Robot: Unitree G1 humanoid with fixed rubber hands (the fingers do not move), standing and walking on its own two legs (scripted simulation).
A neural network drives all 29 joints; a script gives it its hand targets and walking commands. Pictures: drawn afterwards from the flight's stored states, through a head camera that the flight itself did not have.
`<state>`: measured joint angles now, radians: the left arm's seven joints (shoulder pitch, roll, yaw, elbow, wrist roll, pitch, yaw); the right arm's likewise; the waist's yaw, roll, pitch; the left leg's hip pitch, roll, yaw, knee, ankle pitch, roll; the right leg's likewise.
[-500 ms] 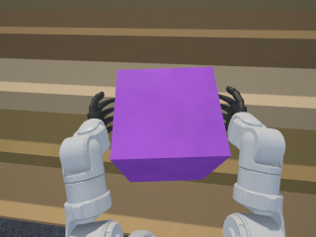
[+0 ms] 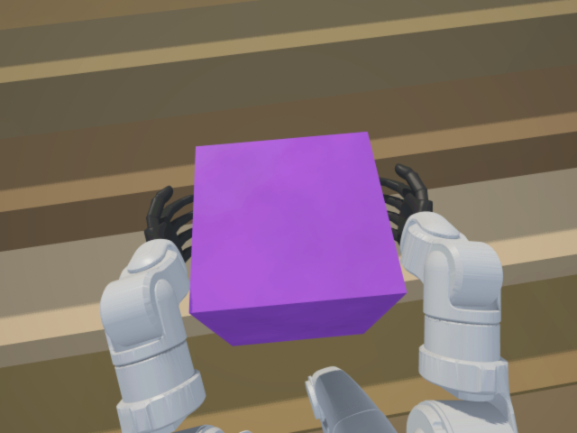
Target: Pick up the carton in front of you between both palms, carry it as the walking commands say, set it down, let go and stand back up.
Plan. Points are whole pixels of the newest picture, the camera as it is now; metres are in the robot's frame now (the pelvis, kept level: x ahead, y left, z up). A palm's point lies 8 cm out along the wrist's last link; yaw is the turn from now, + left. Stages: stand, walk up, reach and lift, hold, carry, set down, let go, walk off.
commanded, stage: carry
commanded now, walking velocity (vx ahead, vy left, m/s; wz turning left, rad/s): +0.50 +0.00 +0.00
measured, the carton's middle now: (291, 252) +0.36 -0.05 +0.02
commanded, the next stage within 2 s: none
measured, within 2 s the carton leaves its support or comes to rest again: neither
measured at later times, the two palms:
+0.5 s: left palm out of the picture +0.61 +0.18 +0.34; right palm out of the picture +0.67 -0.12 +0.33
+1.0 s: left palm out of the picture +0.96 +0.13 +0.48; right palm out of the picture +0.91 -0.18 +0.48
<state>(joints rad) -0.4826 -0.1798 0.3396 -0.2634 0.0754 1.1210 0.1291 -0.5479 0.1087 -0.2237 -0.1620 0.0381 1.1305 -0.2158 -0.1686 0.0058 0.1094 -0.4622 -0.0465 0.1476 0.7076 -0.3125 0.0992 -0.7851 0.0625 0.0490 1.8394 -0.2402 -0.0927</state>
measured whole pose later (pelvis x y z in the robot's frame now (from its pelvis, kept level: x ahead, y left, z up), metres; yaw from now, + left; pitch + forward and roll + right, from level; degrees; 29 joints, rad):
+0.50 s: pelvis +0.28 -0.05 +0.18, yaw +2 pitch +3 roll -1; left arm -0.79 -0.04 0.23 0.02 -0.06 1.22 0.27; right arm -0.71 0.12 -0.45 -0.12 -0.13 1.23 -0.16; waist 0.23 0.00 0.03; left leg -0.78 -0.07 -0.04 1.82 -0.24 0.12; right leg -0.38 0.06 -0.14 0.64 -0.32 -0.11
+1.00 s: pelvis +0.57 +0.04 +0.35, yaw -1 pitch +3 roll +3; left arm -0.72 -0.14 0.46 -0.15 0.14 1.23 0.13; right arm -0.78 0.07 -0.27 -0.02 0.04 1.22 -0.26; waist -0.20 -0.01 0.09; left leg -0.40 -0.03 0.17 0.66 -0.31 0.08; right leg -0.86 0.04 0.02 1.83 -0.27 -0.13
